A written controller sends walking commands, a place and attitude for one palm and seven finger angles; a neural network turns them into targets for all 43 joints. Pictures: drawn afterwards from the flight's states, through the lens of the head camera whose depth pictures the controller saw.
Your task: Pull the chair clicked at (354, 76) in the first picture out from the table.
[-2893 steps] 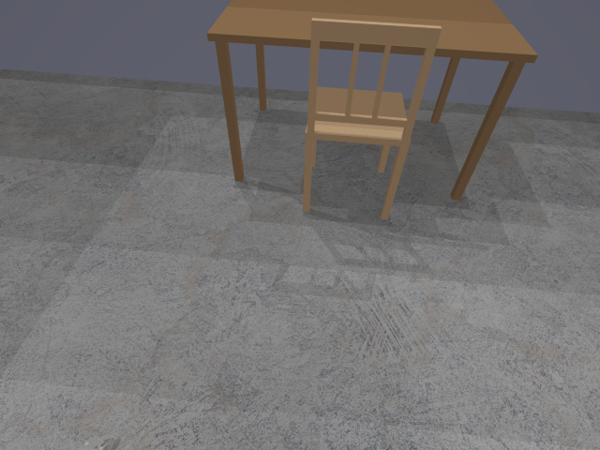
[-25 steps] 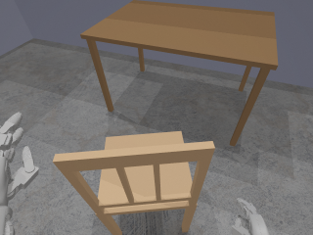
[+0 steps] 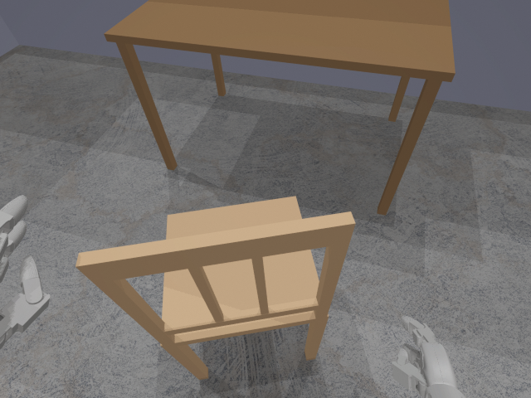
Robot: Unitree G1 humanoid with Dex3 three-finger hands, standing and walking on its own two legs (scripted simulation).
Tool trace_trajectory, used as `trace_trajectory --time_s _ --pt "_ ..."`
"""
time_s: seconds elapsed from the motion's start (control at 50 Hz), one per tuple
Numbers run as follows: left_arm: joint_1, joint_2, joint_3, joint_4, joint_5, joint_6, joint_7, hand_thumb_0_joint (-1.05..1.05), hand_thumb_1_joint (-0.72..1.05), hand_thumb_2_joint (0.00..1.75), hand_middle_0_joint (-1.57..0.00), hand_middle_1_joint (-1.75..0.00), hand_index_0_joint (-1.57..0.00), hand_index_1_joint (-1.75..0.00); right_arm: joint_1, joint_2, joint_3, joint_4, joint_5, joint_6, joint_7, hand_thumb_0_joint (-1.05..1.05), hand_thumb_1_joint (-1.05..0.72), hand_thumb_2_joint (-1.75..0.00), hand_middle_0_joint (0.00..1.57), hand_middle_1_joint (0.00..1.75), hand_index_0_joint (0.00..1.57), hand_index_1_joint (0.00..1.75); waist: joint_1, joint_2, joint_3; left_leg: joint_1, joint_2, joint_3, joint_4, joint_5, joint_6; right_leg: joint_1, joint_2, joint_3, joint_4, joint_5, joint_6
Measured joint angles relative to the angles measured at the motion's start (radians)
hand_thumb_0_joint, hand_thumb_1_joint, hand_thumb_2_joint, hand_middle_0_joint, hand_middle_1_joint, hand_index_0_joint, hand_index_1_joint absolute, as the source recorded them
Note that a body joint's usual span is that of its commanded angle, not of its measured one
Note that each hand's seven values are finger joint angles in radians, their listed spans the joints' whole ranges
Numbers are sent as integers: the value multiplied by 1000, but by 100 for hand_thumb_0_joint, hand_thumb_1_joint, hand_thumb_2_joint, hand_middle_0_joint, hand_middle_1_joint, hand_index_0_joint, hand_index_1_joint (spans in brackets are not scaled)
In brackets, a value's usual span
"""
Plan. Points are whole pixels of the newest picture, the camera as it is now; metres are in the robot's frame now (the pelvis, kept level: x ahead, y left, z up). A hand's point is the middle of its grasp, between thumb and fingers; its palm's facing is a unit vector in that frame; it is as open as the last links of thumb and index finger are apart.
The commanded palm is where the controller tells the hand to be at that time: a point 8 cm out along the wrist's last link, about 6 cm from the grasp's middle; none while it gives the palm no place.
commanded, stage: step back with the hand held close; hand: left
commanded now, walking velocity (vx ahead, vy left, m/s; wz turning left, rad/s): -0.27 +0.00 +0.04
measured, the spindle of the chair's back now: (208, 294) +0.31 +0.15 -0.11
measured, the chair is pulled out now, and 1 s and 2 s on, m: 0.63 0.63 0.63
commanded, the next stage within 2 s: stop stepping back and stand still in 1.42 s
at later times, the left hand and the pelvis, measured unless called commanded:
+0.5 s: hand out of the picture +0.13 +0.27 +0.16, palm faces +0.44 -0.72 -0.53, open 7.4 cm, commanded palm +0.08 +0.30 +0.18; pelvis -0.06 +0.00 -0.01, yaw +1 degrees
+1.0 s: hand (5, 377) +0.12 +0.24 +0.17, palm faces +0.43 -0.74 -0.52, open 7.4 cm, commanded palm +0.05 +0.28 +0.18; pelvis -0.08 -0.03 -0.02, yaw +2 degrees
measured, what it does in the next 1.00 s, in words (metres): shifts its weight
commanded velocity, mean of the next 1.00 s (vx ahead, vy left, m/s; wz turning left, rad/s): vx -0.34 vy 0.00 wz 0.00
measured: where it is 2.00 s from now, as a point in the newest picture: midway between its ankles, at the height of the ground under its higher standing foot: outside the picture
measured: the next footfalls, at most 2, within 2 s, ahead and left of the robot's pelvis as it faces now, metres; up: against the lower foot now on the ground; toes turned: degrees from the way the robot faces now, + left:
left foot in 1.16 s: -0.06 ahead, +0.12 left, +0.00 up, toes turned +4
right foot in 1.36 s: -0.06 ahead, -0.15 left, +0.00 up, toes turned +2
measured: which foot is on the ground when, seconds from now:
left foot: down 0.00-0.96, up 0.98-1.00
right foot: down 0.00-1.00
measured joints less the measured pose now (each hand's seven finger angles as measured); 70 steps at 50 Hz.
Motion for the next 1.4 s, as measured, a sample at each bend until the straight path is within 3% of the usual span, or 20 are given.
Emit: trace_trajectory --time_s 0.16,0.34,0.44,0.52,0.66,0.74,0.86,0.96,1.06,1.1,1.16,1.2,1.26,1.36,1.4 --pt "29 48 51 -84 -5 -28 21 1 89 90 -22 -30 -21 -31 24 14 -7 11 5 -15 -11 1 -90 -90 20 30 20 30 6 -14 12 -81 6 -24 69 -1 -10 -67 6 -22 54 -1 -12" --pt "13 17 42 -68 -3 -23 47 1 89 90 -21 -30 -21 -31 27 6 -19 26 9 -21 -20 1 -90 -90 20 30 20 30 -6 -10 -16 -150 6 -31 133 1 -6 -121 6 -29 91 14 -10" --pt "10 31 54 -71 11 -27 57 1 89 90 -21 -30 -21 -31 46 14 -2 11 6 -43 -28 1 -90 -90 20 30 20 30 -9 -31 -21 -158 6 -31 116 24 0 -132 9 -26 91 -16 -8" --pt "5 53 76 -85 13 -46 57 1 89 90 -21 -30 -21 -31 56 29 10 1 0 -69 -21 1 -90 -90 20 30 20 30 -7 -45 -14 -167 5 -35 130 28 -6 -138 11 -24 91 38 -11" --pt "-16 22 62 -94 16 -75 56 1 89 90 -21 -30 -21 -31 55 32 8 20 -14 -81 -5 1 -90 -90 20 30 20 30 2 -40 -18 -210 14 -43 176 -55 -2 -161 20 -34 89 51 -24" --pt "-16 26 58 -119 15 -91 61 1 89 90 -21 -30 -21 -31 48 24 -4 32 -17 -79 -3 1 -90 -90 21 30 20 30 -5 -47 -4 -217 12 -46 152 26 -6 -173 15 -38 89 60 -21" --pt "6 71 109 -110 23 -109 59 1 89 90 -21 -30 -21 -31 61 43 -11 34 -13 -102 -15 1 -90 -90 20 30 20 30 -19 -52 -8 -228 21 -55 150 47 -17 -167 42 -18 150 -18 -16" --pt "-26 59 111 -99 15 -123 43 1 89 90 -21 -30 -21 -31 34 52 -7 59 -27 -128 -7 1 -90 -90 20 30 20 30 -4 -39 10 -244 42 -65 152 58 -32 -151 69 -19 130 -11 -39" --pt "-37 39 54 -132 15 -113 39 1 89 90 -21 -30 -21 -31 13 46 -29 80 -25 -98 6 1 -90 -90 20 30 20 30 -15 -78 13 -287 -27 -59 421 -185 -25 -151 26 -15 87 23 -47" --pt "-19 49 68 -142 19 -114 43 1 88 90 -21 -30 -21 -31 5 47 -22 72 -21 -79 0 1 -90 -90 20 30 20 30 -27 -106 8 -234 -27 -44 359 -210 -21 -156 7 -8 70 41 -39" --pt "19 84 105 -171 14 -123 51 1 88 90 -22 -30 -21 -31 8 34 -21 35 -17 -72 -6 1 -90 -90 20 30 20 30 -49 -101 1 -110 19 -37 71 29 4 -193 9 -25 112 32 -23" --pt "14 117 131 -163 6 -139 49 1 88 90 -22 -30 -21 -31 -5 59 -35 50 -17 -85 -5 1 -90 -90 20 30 20 30 -32 -145 21 -110 5 -11 86 26 -10 -242 8 15 260 -110 -11" --pt "1 100 129 -135 -2 -124 40 1 88 90 -21 -30 -21 -31 0 77 -33 63 -33 -118 6 1 -90 -90 20 30 20 30 -19 -130 25 -104 27 -14 77 1 -33 -250 43 21 390 -213 -10" --pt "-8 79 125 -151 2 -121 26 1 89 90 -21 -30 -21 -31 23 80 -10 61 -37 -156 29 1 -90 -90 20 30 20 30 0 -83 25 -136 66 -32 113 8 -60 -79 24 -27 102 -29 -33" --pt "-17 64 115 -145 7 -134 15 1 89 90 -21 -30 -21 -31 6 69 -7 74 -34 -152 29 1 -90 -90 20 30 20 30 3 -41 39 -175 87 -56 177 -46 -50 -82 55 -44 78 -6 -38"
